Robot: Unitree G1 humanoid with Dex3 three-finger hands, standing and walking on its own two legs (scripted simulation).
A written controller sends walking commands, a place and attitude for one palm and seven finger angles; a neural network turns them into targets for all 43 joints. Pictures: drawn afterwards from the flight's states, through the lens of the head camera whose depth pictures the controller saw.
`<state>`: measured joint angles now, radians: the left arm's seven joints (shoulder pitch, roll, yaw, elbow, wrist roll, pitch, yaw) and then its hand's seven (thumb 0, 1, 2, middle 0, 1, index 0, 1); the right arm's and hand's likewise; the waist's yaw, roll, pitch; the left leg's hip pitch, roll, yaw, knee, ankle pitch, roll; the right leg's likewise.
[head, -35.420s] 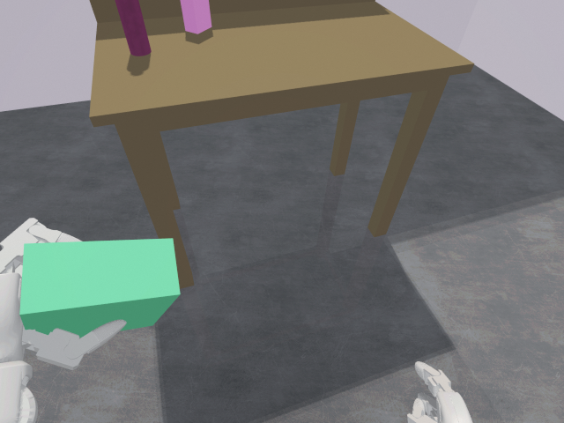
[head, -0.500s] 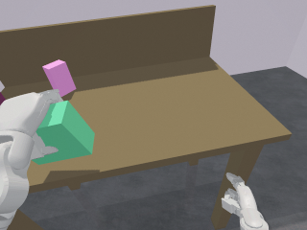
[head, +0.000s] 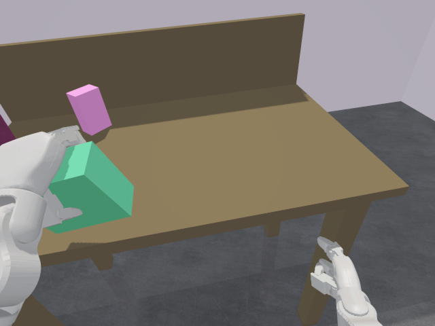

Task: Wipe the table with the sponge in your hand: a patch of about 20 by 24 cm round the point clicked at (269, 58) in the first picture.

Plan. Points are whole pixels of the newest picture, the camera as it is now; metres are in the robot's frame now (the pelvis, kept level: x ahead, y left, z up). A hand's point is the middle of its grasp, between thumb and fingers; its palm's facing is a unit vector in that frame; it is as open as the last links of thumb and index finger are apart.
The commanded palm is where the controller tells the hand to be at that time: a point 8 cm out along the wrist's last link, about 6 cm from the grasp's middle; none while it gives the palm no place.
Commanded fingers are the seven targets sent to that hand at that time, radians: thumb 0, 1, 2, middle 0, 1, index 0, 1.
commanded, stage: bring the sponge back beside the body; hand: left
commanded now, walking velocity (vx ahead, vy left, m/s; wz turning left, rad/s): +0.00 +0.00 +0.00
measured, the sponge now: (81, 198) +0.21 +0.29 +0.18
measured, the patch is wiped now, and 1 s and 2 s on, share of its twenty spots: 0.95 0.95 0.95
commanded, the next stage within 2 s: step back with the hand held close in 0.08 s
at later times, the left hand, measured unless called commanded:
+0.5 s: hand (71, 168) +0.19 +0.25 +0.26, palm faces +0.49 -0.79 -0.37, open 10.4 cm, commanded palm +0.13 +0.30 +0.28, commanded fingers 0.00 0.10 1.30 -1.20 -1.60 -1.20 -1.60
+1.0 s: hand (15, 201) +0.11 +0.24 +0.29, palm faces +0.60 -0.76 -0.25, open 10.4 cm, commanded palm +0.05 +0.28 +0.28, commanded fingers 0.00 0.10 1.30 -1.20 -1.60 -1.20 -1.60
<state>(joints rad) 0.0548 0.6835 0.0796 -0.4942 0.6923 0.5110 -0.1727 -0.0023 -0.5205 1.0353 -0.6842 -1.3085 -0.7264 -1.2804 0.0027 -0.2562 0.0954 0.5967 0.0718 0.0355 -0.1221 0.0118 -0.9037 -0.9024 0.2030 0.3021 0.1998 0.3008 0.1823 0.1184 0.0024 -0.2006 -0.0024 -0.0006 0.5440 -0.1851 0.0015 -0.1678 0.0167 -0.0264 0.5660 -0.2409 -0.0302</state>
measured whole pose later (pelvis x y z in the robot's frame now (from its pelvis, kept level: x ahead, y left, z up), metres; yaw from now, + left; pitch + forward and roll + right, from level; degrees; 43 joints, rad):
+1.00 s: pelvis -0.09 -0.01 -0.03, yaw +5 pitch -2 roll -1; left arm 0.08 0.47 0.52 -0.65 -0.07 -0.12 0.14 -0.01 -0.53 1.04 -0.69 -1.31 -0.73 -1.28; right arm 0.13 -0.21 0.03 0.63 0.03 -0.06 -0.05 0.01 -0.91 -0.90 0.20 0.30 0.20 0.30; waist 0.00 -0.01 0.02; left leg -0.48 0.03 -0.01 0.97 -0.48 0.01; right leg -0.51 0.01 -0.08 0.69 -0.15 -0.04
